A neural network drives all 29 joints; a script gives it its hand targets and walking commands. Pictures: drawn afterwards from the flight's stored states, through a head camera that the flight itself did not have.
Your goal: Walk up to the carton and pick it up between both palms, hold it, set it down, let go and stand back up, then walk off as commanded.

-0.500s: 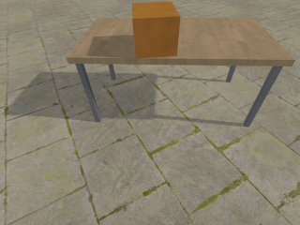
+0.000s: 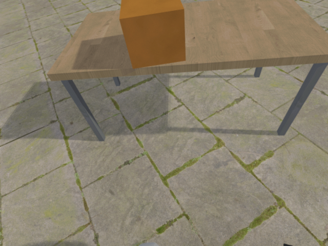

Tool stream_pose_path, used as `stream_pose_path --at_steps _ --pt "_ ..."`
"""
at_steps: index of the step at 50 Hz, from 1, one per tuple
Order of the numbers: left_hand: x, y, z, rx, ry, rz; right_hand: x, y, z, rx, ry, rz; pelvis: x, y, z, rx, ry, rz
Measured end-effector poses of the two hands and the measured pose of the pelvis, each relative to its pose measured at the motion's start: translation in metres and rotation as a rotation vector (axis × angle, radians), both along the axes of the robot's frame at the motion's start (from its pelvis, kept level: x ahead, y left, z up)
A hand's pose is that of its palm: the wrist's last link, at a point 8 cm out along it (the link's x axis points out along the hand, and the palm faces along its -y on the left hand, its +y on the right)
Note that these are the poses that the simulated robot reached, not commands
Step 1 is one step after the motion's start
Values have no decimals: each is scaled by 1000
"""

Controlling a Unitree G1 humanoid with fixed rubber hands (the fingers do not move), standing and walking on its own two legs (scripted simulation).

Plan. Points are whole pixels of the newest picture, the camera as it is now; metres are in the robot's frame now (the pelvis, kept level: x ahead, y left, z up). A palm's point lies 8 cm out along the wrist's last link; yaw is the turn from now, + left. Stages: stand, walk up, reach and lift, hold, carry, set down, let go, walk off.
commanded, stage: walk up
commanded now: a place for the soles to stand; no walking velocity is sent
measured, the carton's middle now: (153, 26) +1.09 +0.08 +0.03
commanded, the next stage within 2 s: none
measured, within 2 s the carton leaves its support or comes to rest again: neither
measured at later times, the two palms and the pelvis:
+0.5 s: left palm (44, 217) +0.23 +0.37 -0.07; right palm (271, 214) +0.22 -0.23 -0.09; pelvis +0.14 +0.06 +0.00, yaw +1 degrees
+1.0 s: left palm (63, 191) +0.29 +0.33 -0.05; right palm (267, 170) +0.36 -0.27 -0.12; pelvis +0.25 +0.01 +0.00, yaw +0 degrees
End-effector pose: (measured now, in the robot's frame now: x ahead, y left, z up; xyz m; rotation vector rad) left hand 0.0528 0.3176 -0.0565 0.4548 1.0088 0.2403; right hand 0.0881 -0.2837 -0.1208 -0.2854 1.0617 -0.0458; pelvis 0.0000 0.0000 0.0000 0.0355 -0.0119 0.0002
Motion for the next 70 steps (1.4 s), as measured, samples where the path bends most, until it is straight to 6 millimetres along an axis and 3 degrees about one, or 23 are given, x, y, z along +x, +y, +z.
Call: stream_pose_path --at_steps 7,14,23,30,38,42,49,55,62,65,70 --pt "16 11 -8 -7 64 24 83 13 9 -7 -92 20 38 11 -2 -15 12 1" --pt "74 39 -31 -49 39 21 140 41 15 -41 -135 37 84 41 -13 -47 36 4" --pt "167 52 -17 -97 -108 -27 134 53 32 -74 -71 4 133 62 2 -65 -65 7" --pt "201 48 -11 -95 -105 -18 144 46 28 -66 -29 -10 166 55 5 -56 -92 4" --pt "243 20 -4 -47 -93 -33 172 19 6 -24 39 -22 207 25 -1 -12 -44 -3" --pt "250 7 2 -14 -70 -33 200 9 -1 1 47 -20 225 11 0 -8 -27 -3" --pt "243 8 8 25 3 12 260 9 1 21 -16 -2 251 6 3 4 -8 2" --pt "247 20 1 10 40 27 302 20 8 7 -68 8 267 18 2 -12 -4 3" --pt "282 49 -19 -34 16 20 335 49 18 -32 -105 18 292 51 -5 -57 27 4" --pt "307 61 -29 -61 -19 6 337 63 20 -53 -114 24 301 68 -9 -57 -8 7" --pt "344 73 -22 -95 -86 -11 324 73 34 -79 -83 2 319 83 1 -75 -63 5"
